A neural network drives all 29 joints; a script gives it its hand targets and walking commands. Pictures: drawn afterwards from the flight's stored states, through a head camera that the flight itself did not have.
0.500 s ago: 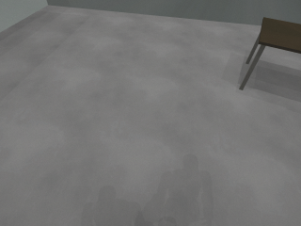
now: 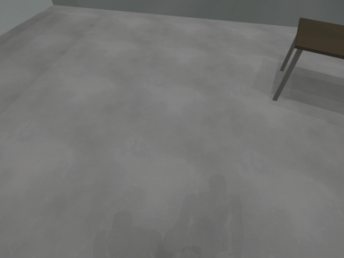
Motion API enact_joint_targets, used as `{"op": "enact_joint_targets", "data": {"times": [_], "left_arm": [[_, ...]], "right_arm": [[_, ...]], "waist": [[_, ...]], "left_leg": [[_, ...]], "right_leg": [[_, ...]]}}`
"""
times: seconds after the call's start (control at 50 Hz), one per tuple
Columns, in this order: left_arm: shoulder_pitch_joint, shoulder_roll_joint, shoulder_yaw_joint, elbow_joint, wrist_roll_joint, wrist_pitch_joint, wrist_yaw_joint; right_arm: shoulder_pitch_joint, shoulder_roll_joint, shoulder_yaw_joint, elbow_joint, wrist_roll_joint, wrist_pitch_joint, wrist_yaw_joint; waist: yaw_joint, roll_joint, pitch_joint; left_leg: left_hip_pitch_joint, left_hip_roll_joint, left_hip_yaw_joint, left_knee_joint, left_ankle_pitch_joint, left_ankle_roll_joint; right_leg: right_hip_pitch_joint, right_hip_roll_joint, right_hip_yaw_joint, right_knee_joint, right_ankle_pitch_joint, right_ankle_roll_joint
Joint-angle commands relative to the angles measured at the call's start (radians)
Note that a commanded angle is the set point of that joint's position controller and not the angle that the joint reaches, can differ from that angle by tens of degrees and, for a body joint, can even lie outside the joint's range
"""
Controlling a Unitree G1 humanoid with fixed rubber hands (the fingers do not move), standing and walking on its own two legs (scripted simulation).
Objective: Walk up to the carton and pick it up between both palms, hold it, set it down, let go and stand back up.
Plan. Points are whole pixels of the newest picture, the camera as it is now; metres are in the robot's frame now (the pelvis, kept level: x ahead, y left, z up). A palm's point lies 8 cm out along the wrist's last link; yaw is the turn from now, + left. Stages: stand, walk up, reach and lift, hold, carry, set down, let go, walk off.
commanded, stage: stand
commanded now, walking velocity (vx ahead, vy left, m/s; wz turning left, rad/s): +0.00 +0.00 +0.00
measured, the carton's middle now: out of the picture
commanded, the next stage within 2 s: walk up in 0.52 s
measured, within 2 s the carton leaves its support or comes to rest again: neither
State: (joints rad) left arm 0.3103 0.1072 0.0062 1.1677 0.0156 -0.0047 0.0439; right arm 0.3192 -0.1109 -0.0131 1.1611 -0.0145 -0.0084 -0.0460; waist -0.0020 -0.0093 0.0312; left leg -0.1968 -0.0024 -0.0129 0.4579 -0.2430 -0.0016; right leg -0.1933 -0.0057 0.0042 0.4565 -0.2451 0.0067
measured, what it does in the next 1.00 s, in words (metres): lifts its right foot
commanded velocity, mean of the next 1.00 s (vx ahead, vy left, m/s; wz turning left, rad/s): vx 0.00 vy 0.00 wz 0.00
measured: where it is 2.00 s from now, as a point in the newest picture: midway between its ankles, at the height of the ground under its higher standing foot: (231, 224)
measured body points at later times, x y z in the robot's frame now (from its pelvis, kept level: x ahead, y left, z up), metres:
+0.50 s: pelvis +0.00 +0.00 +0.00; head +0.01 +0.00 +0.45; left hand -0.04 +0.20 -0.17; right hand -0.03 -0.21 -0.16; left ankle +0.00 +0.12 -0.74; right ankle +0.00 -0.12 -0.74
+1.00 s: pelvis +0.05 -0.07 -0.01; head +0.03 -0.08 +0.44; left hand +0.18 +0.20 -0.13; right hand +0.03 -0.36 -0.15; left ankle +0.00 +0.12 -0.74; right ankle +0.09 -0.26 -0.71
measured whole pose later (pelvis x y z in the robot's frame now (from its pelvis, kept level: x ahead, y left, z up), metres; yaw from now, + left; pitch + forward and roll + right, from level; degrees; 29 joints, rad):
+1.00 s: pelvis +0.05 -0.07 -0.01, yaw -14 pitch -3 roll +1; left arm 0.28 0.28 0.12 0.87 0.05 0.02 -0.08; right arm 0.25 -0.29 -0.11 0.99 -0.10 -0.07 -0.05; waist 0.00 0.01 0.02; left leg -0.03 0.17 0.22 0.52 -0.42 0.01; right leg -0.48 -0.18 -0.04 0.83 -0.32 0.01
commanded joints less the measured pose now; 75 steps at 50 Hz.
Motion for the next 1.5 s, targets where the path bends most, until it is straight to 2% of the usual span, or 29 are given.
{"op": "enact_joint_targets", "data": {"times": [0.0, 0.14, 0.46, 0.68, 0.7, 0.72, 0.74, 0.76, 0.78, 0.82, 0.86, 0.92, 0.98, 1.0, 1.02, 1.04, 1.06, 1.08, 1.1, 1.14, 1.18, 1.22, 1.3, 1.36, 1.38, 1.4, 1.42, 1.44, 1.48], "left_arm": [[0.082, 0.055, 0.006, -0.001, -0.003, -0.002, 0.002], [0.087, 0.045, 0.002, 0.0, -0.004, 0.0, 0.001], [0.086, 0.06, 0.005, -0.009, -0.002, -0.008, 0.002], [0.105, 0.064, 0.004, 0.003, -0.005, -0.009, 0.003], [0.021, 0.234, 0.093, -0.152, 0.006, -0.011, -0.019], [-0.095, 0.208, 0.095, -0.214, 0.034, -0.009, -0.03], [-0.16, 0.177, 0.093, -0.276, 0.072, 0.002, -0.04], [-0.134, 0.168, 0.103, -0.285, 0.083, 0.016, -0.055], [-0.062, 0.156, 0.104, -0.259, 0.067, 0.025, -0.067], [0.017, 0.135, 0.107, -0.257, 0.058, 0.037, -0.088], [0.006, 0.144, 0.11, -0.285, 0.046, 0.044, -0.103], [-0.057, 0.163, 0.102, -0.341, 0.036, 0.032, -0.129], [-0.01, 0.204, 0.108, -0.356, 0.021, 0.004, -0.141], [0.035, 0.226, 0.116, -0.354, 0.026, -0.005, -0.138], [0.116, 0.257, 0.127, -0.334, 0.018, -0.018, -0.13], [0.266, 0.32, 0.145, -0.291, 0.016, -0.031, -0.113], [0.302, 0.465, 0.161, -0.319, 0.012, -0.04, -0.097], [0.212, 0.489, 0.155, -0.345, -0.005, -0.041, -0.08], [0.156, 0.469, 0.138, -0.362, 0.002, -0.044, -0.064], [0.086, 0.409, 0.103, -0.377, 0.023, -0.044, -0.05], [0.034, 0.357, 0.077, -0.396, 0.027, -0.054, -0.058], [0.025, 0.366, 0.081, -0.407, 0.023, -0.065, -0.069], [0.036, 0.359, 0.095, -0.426, 0.014, -0.066, -0.089], [0.019, 0.318, 0.083, -0.452, 0.018, -0.055, -0.098], [0.04, 0.268, 0.067, -0.467, 0.021, -0.053, -0.1], [0.051, 0.194, 0.044, -0.516, 0.033, -0.056, -0.102], [0.083, 0.258, 0.059, -0.534, 0.048, -0.034, -0.093], [0.085, 0.3, 0.065, -0.522, 0.06, -0.015, -0.089], [0.058, 0.302, 0.063, -0.518, 0.05, -0.001, -0.098]], "right_arm": [[0.086, -0.046, 0.0, -0.006, 0.0, -0.007, 0.001], [0.086, -0.057, -0.008, -0.009, 0.001, -0.006, 0.004], [0.111, -0.047, -0.001, 0.0, 0.0, -0.007, 0.0], [0.112, -0.066, -0.008, -0.006, 0.0, -0.011, -0.001], [0.044, -0.236, -0.108, -0.12, -0.048, -0.03, -0.014], [0.103, -0.294, -0.142, -0.104, -0.082, -0.04, -0.022], [0.114, -0.28, -0.133, -0.093, -0.092, -0.048, -0.031], [0.05, -0.228, -0.12, -0.097, -0.089, -0.058, -0.036], [-0.002, -0.21, -0.113, -0.136, -0.074, -0.065, -0.039], [-0.077, -0.226, -0.111, -0.168, -0.077, -0.077, -0.039], [-0.083, -0.25, -0.114, -0.176, -0.08, -0.077, -0.028], [-0.066, -0.301, -0.123, -0.197, -0.083, -0.078, -0.009], [-0.094, -0.356, -0.132, -0.236, -0.077, -0.066, 0.006], [-0.112, -0.364, -0.131, -0.251, -0.075, -0.056, 0.01], [-0.131, -0.348, -0.121, -0.273, -0.066, -0.046, 0.019], [-0.139, -0.268, -0.089, -0.306, -0.06, -0.039, 0.039], [-0.179, -0.177, -0.051, -0.417, -0.033, -0.044, 0.065], [-0.212, -0.215, -0.043, -0.477, -0.027, -0.049, 0.07], [-0.202, -0.258, -0.048, -0.475, -0.013, -0.057, 0.074], [-0.156, -0.294, -0.064, -0.472, 0.0, -0.069, 0.079], [-0.092, -0.272, -0.07, -0.475, -0.005, -0.07, 0.09], [-0.075, -0.241, -0.064, -0.509, -0.001, -0.063, 0.096], [-0.069, -0.23, -0.076, -0.572, -0.015, -0.066, 0.089], [0.116, -0.252, -0.102, -0.567, -0.037, -0.076, 0.066], [0.238, -0.303, -0.116, -0.559, -0.049, -0.084, 0.052], [0.362, -0.405, -0.133, -0.561, -0.064, -0.093, 0.033], [0.265, -0.463, -0.126, -0.562, -0.058, -0.084, 0.015], [0.158, -0.42, -0.106, -0.568, -0.049, -0.084, 0.006], [0.041, -0.328, -0.074, -0.572, -0.048, -0.101, 0.015]], "waist": [[0.003, 0.016, 0.055], [0.007, -0.022, 0.043], [-0.002, 0.034, 0.048], [-0.002, 0.007, 0.041], [-0.017, 0.044, -0.021], [-0.076, 0.178, -0.011], [-0.088, 0.129, 0.051], [-0.046, 0.07, 0.073], [-0.021, 0.059, 0.064], [0.017, 0.115, 0.08], [0.015, 0.16, 0.118], [-0.007, 0.161, 0.167], [0.015, 0.138, 0.136], [0.033, 0.123, 0.113], [0.087, 0.026, 0.078], [0.156, -0.15, 0.011], [0.183, -0.455, -0.037], [0.155, -0.32, -0.043], [0.121, -0.223, 0.004], [0.071, -0.103, 0.075], [0.036, -0.121, 0.082], [0.029, -0.158, 0.062], [0.025, -0.096, 0.036], [-0.07, -0.006, 0.004], [-0.124, 0.097, -0.062], [-0.167, 0.296, -0.112], [-0.088, 0.175, -0.038], [-0.037, 0.101, 0.064], [0.001, 0.083, 0.115]], "left_leg": [[-0.023, 0.078, -0.072, -0.093, 0.072, 0.031], [-0.024, 0.073, -0.069, -0.097, 0.065, 0.029], [-0.022, 0.073, -0.07, -0.103, 0.063, 0.03], [-0.025, 0.076, -0.069, -0.101, 0.096, 0.03], [0.257, 0.14, -0.143, -0.051, -0.333, 0.118], [0.356, 0.354, -0.395, -0.192, -0.496, 0.224], [0.273, 0.528, -0.494, -0.284, -0.496, 0.296], [0.198, 0.536, -0.427, -0.279, -0.45, 0.303], [0.124, 0.484, -0.329, -0.274, -0.437, 0.261], [0.043, 0.421, -0.165, -0.279, -0.397, 0.222], [-0.015, 0.383, -0.051, -0.29, -0.401, 0.221], [-0.064, 0.345, 0.101, -0.257, -0.392, 0.216], [-0.122, 0.329, 0.18, -0.169, -0.461, 0.209], [-0.153, 0.327, 0.188, -0.083, -0.496, 0.207], [-0.22, 0.283, 0.236, 0.103, -0.46, 0.182], [-0.283, 0.181, 0.302, 0.506, -0.224, 0.145], [-0.603, 0.025, 0.189, 0.838, -0.424, 0.074], [-0.663, 0.07, -0.009, 0.924, -0.377, 0.071], [-0.684, 0.115, -0.046, 0.951, -0.293, 0.069], [-0.587, 0.168, -0.03, 0.816, -0.194, 0.048], [-0.411, 0.152, 0.014, 0.598, -0.184, 0.022], [-0.33, 0.122, 0.03, 0.455, -0.142, 0.015], [-0.16, 0.06, 0.076, 0.267, 0.049, 0.023], [0.162, 0.011, 0.113, 0.193, 0.046, 0.044], [0.314, 0.105, -0.031, 0.124, -0.144, 0.074], [0.376, 0.414, -0.553, -0.14, -0.579, 0.127], [0.227, 0.537, -0.875, -0.349, -0.841, 0.194], [0.123, 0.531, -0.816, -0.356, -0.861, 0.194], [0.023, 0.412, -0.436, -0.261, -0.506, 0.198]], "right_leg": [[-0.042, -0.066, 0.064, -0.082, 0.083, -0.03], [-0.032, -0.061, 0.061, -0.088, 0.058, -0.026], [-0.039, -0.065, 0.064, -0.084, 0.079, -0.03], [-0.013, -0.068, 0.068, -0.092, 0.109, -0.028], [-0.342, -0.029, 0.11, 0.067, -0.351, -0.067], [-0.561, 0.0, 0.001, 0.332, -0.314, -0.051], [-0.66, -0.101, 0.016, 0.562, -0.263, -0.025], [-0.635, -0.179, 0.08, 0.63, -0.197, -0.013], [-0.573, -0.191, 0.114, 0.682, -0.161, 0.013], [-0.49, -0.197, 0.094, 0.681, -0.1, 0.039], [-0.44, -0.189, 0.032, 0.596, -0.084, 0.05], [-0.335, -0.182, -0.053, 0.415, -0.039, 0.021], [-0.141, -0.102, -0.182, 0.313, -0.093, -0.03], [-0.062, -0.073, -0.212, 0.286, -0.133, -0.05], [0.075, -0.032, -0.222, 0.215, -0.129, -0.073], [0.201, 0.003, -0.126, 0.137, -0.231, -0.116], [0.279, -0.243, 0.544, -0.16, -0.56, -0.266], [0.202, -0.364, 0.831, -0.342, -0.734, -0.345], [0.168, -0.388, 0.801, -0.325, -0.755, -0.342], [0.018, -0.31, 0.539, -0.219, -0.545, -0.293], [-0.141, -0.226, 0.335, -0.203, -0.354, -0.261], [-0.174, -0.209, 0.284, -0.199, -0.305, -0.269], [-0.217, -0.173, 0.242, -0.155, -0.318, -0.243], [-0.376, -0.099, 0.195, 0.077, -0.374, -0.168], [-0.467, -0.028, 0.124, 0.354, -0.343, -0.122], [-0.603, 0.075, 0.057, 0.743, -0.38, -0.057], [-0.682, 0.04, 0.146, 0.888, -0.312, -0.028], [-0.691, -0.009, 0.169, 0.956, -0.224, -0.012], [-0.631, -0.076, 0.148, 0.872, -0.106, 0.01]]}}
